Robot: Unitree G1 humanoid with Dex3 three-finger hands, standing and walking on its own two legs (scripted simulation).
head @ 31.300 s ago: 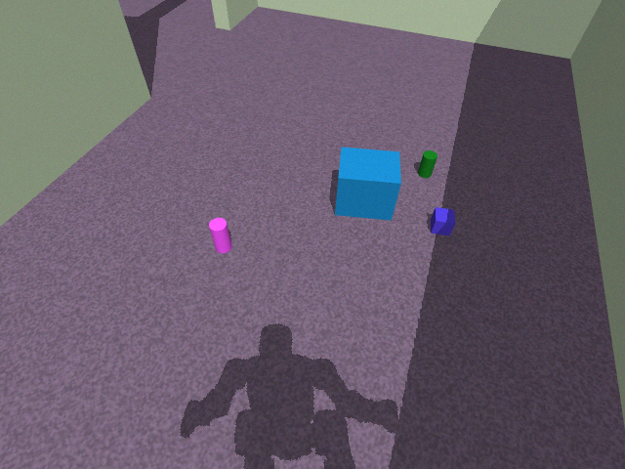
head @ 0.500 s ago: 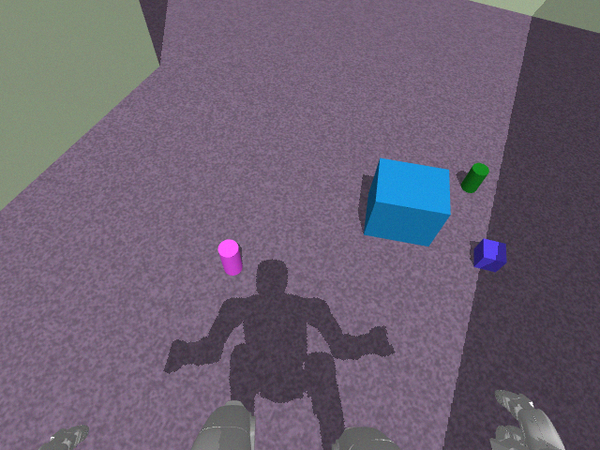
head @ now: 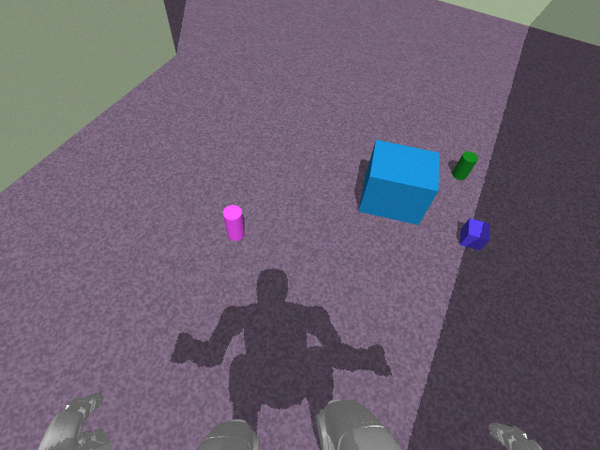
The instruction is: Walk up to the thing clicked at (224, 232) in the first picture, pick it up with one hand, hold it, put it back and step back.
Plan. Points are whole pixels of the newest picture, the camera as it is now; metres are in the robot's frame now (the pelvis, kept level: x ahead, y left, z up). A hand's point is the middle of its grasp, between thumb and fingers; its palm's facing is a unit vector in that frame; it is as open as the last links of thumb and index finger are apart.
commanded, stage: step back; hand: left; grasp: from the side
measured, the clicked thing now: (234, 223) +0.87 +0.21 -0.69
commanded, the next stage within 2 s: stand in 1.34 s
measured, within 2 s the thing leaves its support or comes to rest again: neither
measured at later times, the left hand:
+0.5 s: hand out of the picture -0.10 +0.28 -0.14, palm faces +0.06 -0.90 -0.44, open 7.4 cm
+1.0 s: hand out of the picture -0.08 +0.25 -0.14, palm faces +0.06 -0.93 -0.37, open 7.4 cm
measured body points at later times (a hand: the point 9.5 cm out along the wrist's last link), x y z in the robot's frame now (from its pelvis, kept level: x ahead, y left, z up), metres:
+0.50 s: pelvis -0.14 -0.02 -0.01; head -0.12 -0.02 +0.44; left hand -0.10 +0.32 -0.11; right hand -0.08 -0.34 -0.13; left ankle -0.15 +0.11 -0.73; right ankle -0.10 -0.15 -0.72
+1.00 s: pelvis -0.11 -0.02 +0.00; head -0.09 -0.03 +0.45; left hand -0.08 +0.29 -0.12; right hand -0.01 -0.33 -0.12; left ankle -0.07 +0.12 -0.72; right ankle -0.10 -0.13 -0.73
